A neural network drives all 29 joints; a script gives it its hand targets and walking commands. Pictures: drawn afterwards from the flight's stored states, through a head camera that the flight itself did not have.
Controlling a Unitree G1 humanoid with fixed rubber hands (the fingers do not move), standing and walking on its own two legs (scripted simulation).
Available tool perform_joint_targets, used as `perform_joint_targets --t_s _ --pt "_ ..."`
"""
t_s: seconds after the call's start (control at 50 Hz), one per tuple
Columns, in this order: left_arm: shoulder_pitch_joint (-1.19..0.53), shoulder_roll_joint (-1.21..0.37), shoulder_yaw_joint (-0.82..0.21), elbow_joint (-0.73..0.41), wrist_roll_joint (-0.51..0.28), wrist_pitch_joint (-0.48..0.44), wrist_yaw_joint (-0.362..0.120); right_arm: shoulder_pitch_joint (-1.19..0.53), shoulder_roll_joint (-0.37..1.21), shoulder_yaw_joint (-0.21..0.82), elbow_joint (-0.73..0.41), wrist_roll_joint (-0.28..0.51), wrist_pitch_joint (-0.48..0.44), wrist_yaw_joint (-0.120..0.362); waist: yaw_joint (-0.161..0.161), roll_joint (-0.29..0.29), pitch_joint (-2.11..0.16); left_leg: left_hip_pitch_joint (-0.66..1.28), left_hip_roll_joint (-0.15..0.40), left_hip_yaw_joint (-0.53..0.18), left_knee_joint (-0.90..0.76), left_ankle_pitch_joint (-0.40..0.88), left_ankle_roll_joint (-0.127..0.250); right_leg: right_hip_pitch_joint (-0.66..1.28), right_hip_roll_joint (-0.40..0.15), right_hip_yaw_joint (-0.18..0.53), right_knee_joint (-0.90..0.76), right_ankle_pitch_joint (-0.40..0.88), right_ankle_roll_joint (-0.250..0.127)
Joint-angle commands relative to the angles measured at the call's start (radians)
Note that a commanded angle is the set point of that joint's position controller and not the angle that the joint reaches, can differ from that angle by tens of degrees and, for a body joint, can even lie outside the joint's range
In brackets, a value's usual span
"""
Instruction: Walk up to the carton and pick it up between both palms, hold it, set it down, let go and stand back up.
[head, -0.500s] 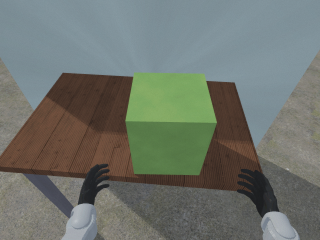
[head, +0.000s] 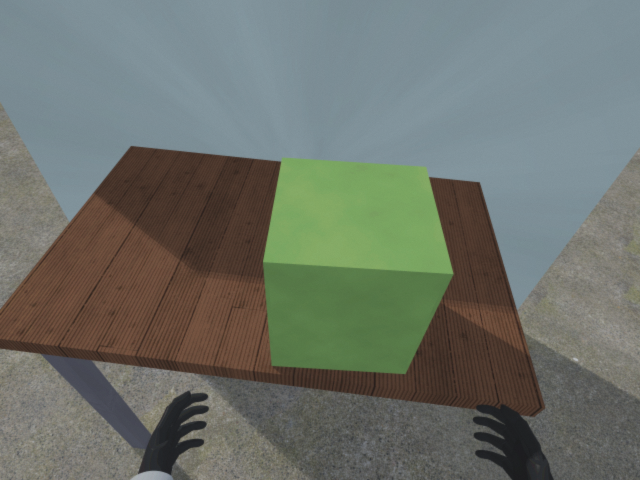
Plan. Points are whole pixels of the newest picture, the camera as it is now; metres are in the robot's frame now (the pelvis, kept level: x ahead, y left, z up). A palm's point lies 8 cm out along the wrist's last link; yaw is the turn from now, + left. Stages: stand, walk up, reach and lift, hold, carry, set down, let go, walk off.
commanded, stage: set down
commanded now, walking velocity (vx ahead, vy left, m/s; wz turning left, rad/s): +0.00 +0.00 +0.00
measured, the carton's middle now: (346, 269) +0.43 -0.01 +0.02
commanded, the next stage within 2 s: let go in 0.42 s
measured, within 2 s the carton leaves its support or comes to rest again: neither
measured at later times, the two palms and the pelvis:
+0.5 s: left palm out of the picture +0.12 +0.22 -0.08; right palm out of the picture +0.13 -0.23 -0.06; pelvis -0.03 -0.01 +0.00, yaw +0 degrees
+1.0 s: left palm out of the picture +0.13 +0.23 -0.09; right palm out of the picture +0.13 -0.22 -0.09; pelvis -0.01 +0.00 +0.00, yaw +0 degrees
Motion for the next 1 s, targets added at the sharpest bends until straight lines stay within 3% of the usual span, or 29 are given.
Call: perform_joint_targets --t_s 0.0,0.02,0.04,0.1,0.12,0.14,0.24,0.26,0.28,0.36,0.38,0.44,0.46,0.48,0.6,0.78,0.92,0.94,0.96,0.98 --pt "-0.032 0.075 0.048 -0.08 0.01 -0.037 -0.022 -0.032 -0.1 -0.044 -0.107 -0.032 -0.057 -0.015 0.006 0.029 -0.121 0.021 -0.011 -0.012 -0.004 0.338 -0.044 0.062 -0.014 0.021 -0.008 0.295 -0.012" --pt "-0.035 0.095 0.055 -0.099 -0.001 -0.05 -0.025 -0.031 -0.085 -0.04 -0.15 -0.035 -0.068 -0.02 0.02 0.004 -0.148 0.005 -0.013 -0.009 0.0 0.321 -0.036 0.081 -0.018 0.027 0.006 0.321 -0.005" --pt "-0.019 0.092 0.057 0.003 0.008 -0.038 -0.042 0.002 -0.069 -0.033 -0.075 -0.053 -0.059 -0.029 0.006 -0.013 -0.105 -0.008 -0.017 -0.004 -0.01 0.282 -0.028 0.08 -0.028 0.036 0.002 0.325 -0.001" --pt "-0.032 0.104 0.06 -0.049 -0.009 -0.064 -0.046 -0.013 -0.065 -0.033 -0.142 -0.073 -0.089 -0.037 0.025 -0.038 -0.14 -0.012 -0.008 -0.001 -0.01 0.298 -0.026 0.092 -0.024 0.023 0.013 0.333 0.003" --pt "-0.021 0.105 0.059 0.033 0.005 -0.048 -0.058 0.0 -0.054 -0.03 -0.074 -0.098 -0.081 -0.042 0.013 -0.049 -0.095 -0.001 -0.01 0.004 -0.019 0.275 -0.023 0.074 -0.029 0.022 -0.001 0.314 0.008" --pt "-0.03 0.122 0.067 -0.01 0.001 -0.052 -0.061 -0.001 -0.044 -0.033 -0.121 -0.101 -0.088 -0.047 0.019 -0.063 -0.109 0.0 -0.007 0.0 -0.013 0.267 -0.022 0.08 -0.029 0.018 0.005 0.298 0.01" --pt "-0.081 0.139 0.048 -0.015 0.007 -0.028 -0.064 -0.035 -0.038 -0.038 -0.09 -0.126 -0.079 -0.058 -0.004 -0.018 -0.082 0.023 -0.005 0.018 -0.025 0.224 -0.017 0.03 -0.036 0.017 -0.026 0.181 0.007" --pt "-0.105 0.136 0.035 -0.074 0.002 -0.028 -0.053 -0.057 -0.05 -0.042 -0.117 -0.118 -0.079 -0.055 0.005 0.002 -0.093 0.025 -0.002 0.022 -0.027 0.223 -0.024 0.028 -0.034 0.016 -0.025 0.144 0.004" --pt "-0.105 0.141 0.026 -0.013 0.007 -0.009 -0.056 -0.047 -0.045 -0.048 -0.062 -0.133 -0.064 -0.056 -0.016 0.018 -0.067 0.019 -0.003 0.025 -0.032 0.199 -0.023 0.015 -0.034 0.016 -0.035 0.113 -0.003" --pt "-0.14 0.163 0.021 -0.077 0.006 0.021 -0.039 -0.085 -0.055 -0.057 -0.088 -0.132 -0.035 -0.051 -0.019 0.065 -0.064 -0.025 0.002 0.023 -0.039 0.107 -0.022 0.009 -0.036 0.013 -0.039 -0.02 -0.011" --pt "-0.137 0.161 0.022 -0.037 0.014 0.036 -0.035 -0.087 -0.048 -0.059 -0.053 -0.146 -0.022 -0.048 -0.027 0.073 -0.032 -0.039 0.001 0.023 -0.048 0.068 -0.017 -0.004 -0.038 0.013 -0.04 -0.054 -0.016" --pt "-0.162 0.168 0.024 -0.017 0.023 0.074 -0.032 -0.101 -0.038 -0.053 -0.034 -0.159 0.02 -0.04 -0.028 0.061 -0.004 -0.095 0.007 0.033 -0.052 -0.02 -0.005 0.02 -0.047 0.029 -0.038 -0.13 -0.022" --pt "-0.169 0.174 0.03 -0.05 0.029 0.077 -0.026 -0.111 -0.048 -0.057 -0.056 -0.151 0.026 -0.037 -0.014 0.078 -0.025 -0.112 0.007 0.031 -0.054 -0.029 -0.007 0.042 -0.051 0.032 -0.031 -0.147 -0.025" --pt "-0.167 0.166 0.029 0.015 0.039 0.098 -0.03 -0.104 -0.039 -0.048 -0.016 -0.158 0.043 -0.036 -0.025 0.081 0.018 -0.135 0.006 0.033 -0.064 -0.057 0.001 0.038 -0.051 0.037 -0.035 -0.165 -0.027" --pt "-0.162 0.146 0.035 0.062 0.051 0.152 -0.041 -0.113 -0.046 -0.054 -0.018 -0.191 0.075 -0.027 -0.023 0.069 0.023 -0.184 0.015 0.041 -0.085 -0.085 0.009 0.1 -0.038 0.019 -0.005 -0.137 -0.019" --pt "-0.164 0.16 0.054 0.026 0.032 0.127 -0.037 -0.112 -0.065 -0.073 -0.062 -0.21 0.007 -0.025 -0.017 0.006 -0.095 -0.069 0.007 0.04 -0.014 0.075 -0.019 0.058 -0.034 0.007 0.017 0.009 -0.005" --pt "-0.112 0.169 0.059 0.03 0.017 0.086 -0.046 -0.068 -0.079 -0.054 0.01 -0.176 -0.05 -0.037 -0.017 -0.006 -0.125 0.02 -0.004 0.028 0.031 0.223 -0.033 0.007 -0.033 0.0 0.032 0.186 0.008" --pt "0.057 0.181 0.1 0.137 0.122 0.013 -0.075 -0.033 -0.147 -0.067 0.05 -0.197 0.097 -0.06 -0.007 0.116 -0.167 0.072 0.121 -0.038 0.183 0.457 0.016 -0.197 -0.082 0.106 0.2 0.417 -0.003" --pt "0.09 0.218 0.106 0.181 0.112 -0.006 -0.085 0.067 -0.175 -0.093 0.055 -0.205 0.16 -0.072 -0.031 0.138 -0.188 0.097 0.139 0.003 0.209 0.434 0.031 -0.201 -0.072 0.059 0.226 0.32 0.005" --pt "0.081 0.213 0.108 0.183 0.102 -0.016 -0.093 0.077 -0.179 -0.097 0.049 -0.216 0.19 -0.075 -0.031 0.106 -0.164 0.072 0.149 0.008 0.216 0.426 0.04 -0.214 -0.063 0.058 0.239 0.291 0.01"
